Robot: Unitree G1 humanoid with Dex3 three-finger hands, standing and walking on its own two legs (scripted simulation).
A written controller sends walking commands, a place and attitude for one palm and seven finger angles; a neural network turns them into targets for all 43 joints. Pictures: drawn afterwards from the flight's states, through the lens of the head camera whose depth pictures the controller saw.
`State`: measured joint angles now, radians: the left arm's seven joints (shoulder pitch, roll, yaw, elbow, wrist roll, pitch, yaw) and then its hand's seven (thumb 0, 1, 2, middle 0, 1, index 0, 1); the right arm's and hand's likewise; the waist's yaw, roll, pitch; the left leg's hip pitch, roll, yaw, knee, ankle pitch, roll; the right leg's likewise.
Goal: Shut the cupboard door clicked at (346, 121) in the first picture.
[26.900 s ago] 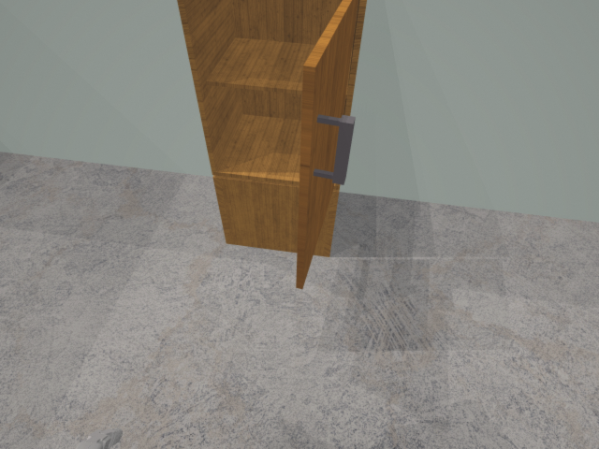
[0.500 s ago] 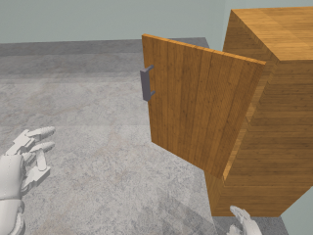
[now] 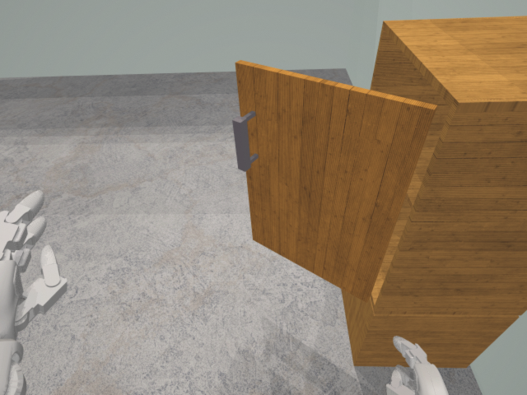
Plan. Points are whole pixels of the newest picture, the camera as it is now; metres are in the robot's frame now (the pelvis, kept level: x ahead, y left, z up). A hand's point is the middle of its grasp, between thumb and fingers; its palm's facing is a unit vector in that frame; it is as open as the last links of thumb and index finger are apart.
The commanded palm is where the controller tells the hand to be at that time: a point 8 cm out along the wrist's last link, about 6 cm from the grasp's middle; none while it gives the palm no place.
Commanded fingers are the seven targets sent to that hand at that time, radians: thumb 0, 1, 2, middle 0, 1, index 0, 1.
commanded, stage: step back with the hand held close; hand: left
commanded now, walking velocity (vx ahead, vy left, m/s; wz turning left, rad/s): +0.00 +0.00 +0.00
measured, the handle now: (247, 141) +0.65 +0.12 +0.06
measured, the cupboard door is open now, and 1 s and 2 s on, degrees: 56 56 56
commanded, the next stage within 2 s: stop stepping back and stand still in 1.74 s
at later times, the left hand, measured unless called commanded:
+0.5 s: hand (46, 287) +0.18 +0.28 +0.16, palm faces +0.37 -0.78 -0.50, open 7.4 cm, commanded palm +0.12 +0.32 +0.17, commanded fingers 0.00 0.90 0.90 -0.20 -0.30 -0.20 -0.30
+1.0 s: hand out of the picture +0.10 +0.29 +0.16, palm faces +0.47 -0.76 -0.45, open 7.4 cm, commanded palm +0.03 +0.33 +0.17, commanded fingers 0.00 0.90 0.90 -0.20 -0.30 -0.20 -0.30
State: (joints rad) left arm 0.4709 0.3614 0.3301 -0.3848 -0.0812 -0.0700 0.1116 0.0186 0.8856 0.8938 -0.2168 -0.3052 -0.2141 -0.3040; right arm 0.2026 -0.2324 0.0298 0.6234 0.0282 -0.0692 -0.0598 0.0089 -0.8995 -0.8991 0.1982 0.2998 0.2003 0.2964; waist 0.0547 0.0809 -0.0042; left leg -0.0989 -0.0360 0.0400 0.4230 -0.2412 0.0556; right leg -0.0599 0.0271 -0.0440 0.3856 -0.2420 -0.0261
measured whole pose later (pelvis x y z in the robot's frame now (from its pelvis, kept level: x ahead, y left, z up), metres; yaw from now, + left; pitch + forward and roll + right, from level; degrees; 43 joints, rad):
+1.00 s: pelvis -0.11 +0.03 -0.03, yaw +0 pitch +0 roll -3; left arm 0.48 0.42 0.47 -0.50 -0.03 -0.26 0.15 0.02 0.88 0.89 -0.21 -0.30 -0.21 -0.30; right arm 0.21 -0.21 0.01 0.58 0.01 -0.05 -0.06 0.01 -0.90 -0.90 0.20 0.30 0.20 0.30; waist 0.01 0.02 0.02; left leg -0.48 -0.02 0.06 0.66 -0.18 0.10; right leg -0.37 0.06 0.03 0.65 -0.28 0.02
